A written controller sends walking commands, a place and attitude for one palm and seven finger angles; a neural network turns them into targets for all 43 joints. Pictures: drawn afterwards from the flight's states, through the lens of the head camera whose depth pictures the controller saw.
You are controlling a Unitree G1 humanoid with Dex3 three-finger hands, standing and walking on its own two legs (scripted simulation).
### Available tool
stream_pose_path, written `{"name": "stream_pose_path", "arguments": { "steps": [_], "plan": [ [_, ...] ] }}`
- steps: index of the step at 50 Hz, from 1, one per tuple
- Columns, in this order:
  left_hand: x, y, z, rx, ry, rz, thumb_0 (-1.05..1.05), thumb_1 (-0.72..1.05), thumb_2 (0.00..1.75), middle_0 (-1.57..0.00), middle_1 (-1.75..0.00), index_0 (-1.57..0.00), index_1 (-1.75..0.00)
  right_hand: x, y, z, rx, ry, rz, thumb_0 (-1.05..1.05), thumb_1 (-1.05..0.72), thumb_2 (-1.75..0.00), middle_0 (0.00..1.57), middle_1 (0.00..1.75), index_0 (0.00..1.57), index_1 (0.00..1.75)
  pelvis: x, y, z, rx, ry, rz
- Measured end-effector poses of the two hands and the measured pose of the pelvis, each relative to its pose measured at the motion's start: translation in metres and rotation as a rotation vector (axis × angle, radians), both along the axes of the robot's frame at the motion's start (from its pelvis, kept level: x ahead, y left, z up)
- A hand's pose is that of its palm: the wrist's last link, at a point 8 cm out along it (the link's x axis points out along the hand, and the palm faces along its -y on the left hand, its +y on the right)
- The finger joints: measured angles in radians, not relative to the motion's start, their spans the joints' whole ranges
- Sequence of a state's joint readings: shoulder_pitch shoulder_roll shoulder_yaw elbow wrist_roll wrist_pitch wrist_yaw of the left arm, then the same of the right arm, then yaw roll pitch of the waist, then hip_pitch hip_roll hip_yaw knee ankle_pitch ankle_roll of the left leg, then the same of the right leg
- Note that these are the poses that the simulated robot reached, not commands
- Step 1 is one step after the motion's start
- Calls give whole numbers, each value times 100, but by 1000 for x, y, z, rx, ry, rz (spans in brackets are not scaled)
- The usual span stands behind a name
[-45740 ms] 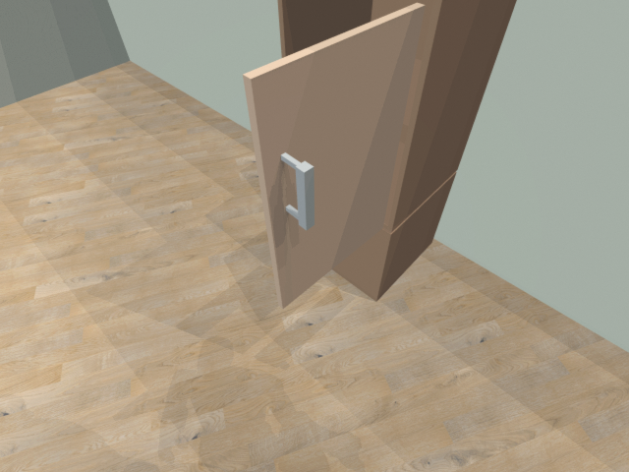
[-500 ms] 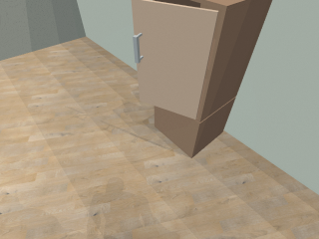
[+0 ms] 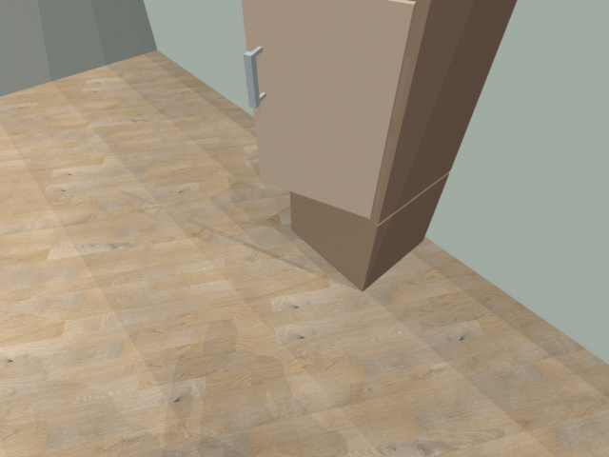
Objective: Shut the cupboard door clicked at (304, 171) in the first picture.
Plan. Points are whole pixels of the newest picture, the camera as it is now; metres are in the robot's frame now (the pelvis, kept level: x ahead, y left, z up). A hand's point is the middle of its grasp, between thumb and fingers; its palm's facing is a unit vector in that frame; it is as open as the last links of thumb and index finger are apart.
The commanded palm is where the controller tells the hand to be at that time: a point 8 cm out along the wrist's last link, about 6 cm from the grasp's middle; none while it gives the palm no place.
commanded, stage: look to check the result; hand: left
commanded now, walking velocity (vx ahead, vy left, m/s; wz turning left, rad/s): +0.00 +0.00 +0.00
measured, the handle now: (256, 77) +0.95 +0.17 +0.03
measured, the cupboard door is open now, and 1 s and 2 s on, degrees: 22 22 22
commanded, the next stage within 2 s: walk to a spot facing it in 0.28 s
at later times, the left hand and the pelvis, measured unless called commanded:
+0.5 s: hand out of the picture +0.03 +0.18 -0.17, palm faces +0.02 -0.97 -0.24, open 7.4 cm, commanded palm none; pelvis +0.02 -0.01 +0.00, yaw +1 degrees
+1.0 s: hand out of the picture +0.05 +0.25 -0.17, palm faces +0.28 -0.92 -0.26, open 7.4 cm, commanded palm none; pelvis +0.01 +0.02 -0.01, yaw +17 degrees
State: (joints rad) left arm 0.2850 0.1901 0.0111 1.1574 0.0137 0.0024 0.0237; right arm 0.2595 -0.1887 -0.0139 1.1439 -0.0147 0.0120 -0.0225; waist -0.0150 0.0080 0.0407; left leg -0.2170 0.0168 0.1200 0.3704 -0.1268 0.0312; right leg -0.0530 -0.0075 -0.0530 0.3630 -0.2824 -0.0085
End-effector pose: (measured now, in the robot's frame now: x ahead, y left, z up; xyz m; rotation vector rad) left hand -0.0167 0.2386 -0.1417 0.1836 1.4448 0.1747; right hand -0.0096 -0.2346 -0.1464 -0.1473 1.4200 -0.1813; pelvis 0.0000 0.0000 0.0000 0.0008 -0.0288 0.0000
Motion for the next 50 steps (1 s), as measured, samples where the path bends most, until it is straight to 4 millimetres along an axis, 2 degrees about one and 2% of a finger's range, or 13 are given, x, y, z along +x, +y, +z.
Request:
{"name": "stream_pose_path", "arguments": {
  "steps": [19, 26, 32, 36, 40, 43, 50],
  "plan": [
    [37, -6, 2, 8, -61, -14, 0, 90, 90, -20, -30, -20, -30, 54, -19, 5, -24, -90, 41, 1, -90, -90, 20, 30, 20, 30, 16, -10, 1, 5, 3, 2],
    [45, -9, 0, 15, -80, 7, 0, 90, 90, -20, -30, -20, -30, 60, -21, 2, -23, -85, 55, 1, -90, -90, 20, 30, 20, 30, 19, -13, -2, 6, 7, 26],
    [35, -8, -12, 6, -100, 84, 0, 90, 90, -20, -30, -20, -30, 59, -11, -7, -13, -25, 96, 1, -91, -90, 19, 30, 20, 30, 18, -8, -12, -14, -2, 95],
    [22, 2, -24, -8, -86, 137, 0, 90, 90, -20, -30, -20, -30, 72, 1, -8, -21, -17, 134, 1, -91, -90, 20, 30, 20, 30, 21, 2, -19, -8, -11, 147],
    [13, 21, -37, -10, -69, 177, 0, 90, 90, -20, -30, -20, -30, 89, 14, -13, -36, -63, 189, 1, -90, -90, 20, 30, 20, 30, 19, 18, -31, -2, 2, 184],
    [16, 35, -29, 10, -74, 194, 1, 90, 90, -20, -30, -20, -30, 96, 21, -8, -40, -75, 222, 1, -90, -90, 20, 30, 20, 30, 15, 23, -25, -4, 22, 208],
    [42, 55, 2, 61, -215, 230, 1, 91, 90, -20, -30, -20, -30, 115, 26, 7, -36, -71, 313, 1, -90, -90, 20, 30, 20, 30, 12, 21, -7, -37, 59, 294]
  ]
}}
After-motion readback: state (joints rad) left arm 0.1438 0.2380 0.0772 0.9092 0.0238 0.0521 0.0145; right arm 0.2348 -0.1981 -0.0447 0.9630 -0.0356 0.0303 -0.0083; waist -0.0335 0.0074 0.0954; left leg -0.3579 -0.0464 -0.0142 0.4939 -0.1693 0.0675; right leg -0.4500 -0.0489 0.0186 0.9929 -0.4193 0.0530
